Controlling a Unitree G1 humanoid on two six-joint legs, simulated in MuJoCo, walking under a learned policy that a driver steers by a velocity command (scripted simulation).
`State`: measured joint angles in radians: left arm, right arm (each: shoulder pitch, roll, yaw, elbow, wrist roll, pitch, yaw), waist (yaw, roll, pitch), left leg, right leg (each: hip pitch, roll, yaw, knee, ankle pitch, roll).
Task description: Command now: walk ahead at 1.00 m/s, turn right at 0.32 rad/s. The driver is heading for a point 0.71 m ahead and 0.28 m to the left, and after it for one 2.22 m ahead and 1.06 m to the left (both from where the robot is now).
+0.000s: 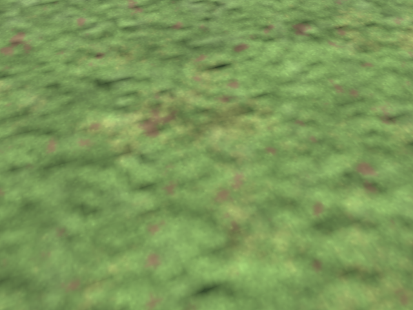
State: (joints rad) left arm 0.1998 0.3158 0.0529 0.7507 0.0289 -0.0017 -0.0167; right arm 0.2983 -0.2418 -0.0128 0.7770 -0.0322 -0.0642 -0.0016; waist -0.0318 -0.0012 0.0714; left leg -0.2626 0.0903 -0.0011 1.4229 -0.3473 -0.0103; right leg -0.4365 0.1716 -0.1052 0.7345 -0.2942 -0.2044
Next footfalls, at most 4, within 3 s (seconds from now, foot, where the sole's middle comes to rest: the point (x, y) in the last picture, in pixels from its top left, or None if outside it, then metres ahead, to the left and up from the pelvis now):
0.36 left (181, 287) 0.53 0.09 -0.74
0.76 right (201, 174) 0.96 0.02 -0.74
1.16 left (121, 180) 0.94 0.32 -0.74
1.54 right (174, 161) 1.03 0.13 -0.74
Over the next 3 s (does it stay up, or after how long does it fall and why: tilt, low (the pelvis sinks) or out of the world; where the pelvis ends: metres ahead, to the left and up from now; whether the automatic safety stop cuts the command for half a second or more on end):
stays up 0.95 0.23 0.03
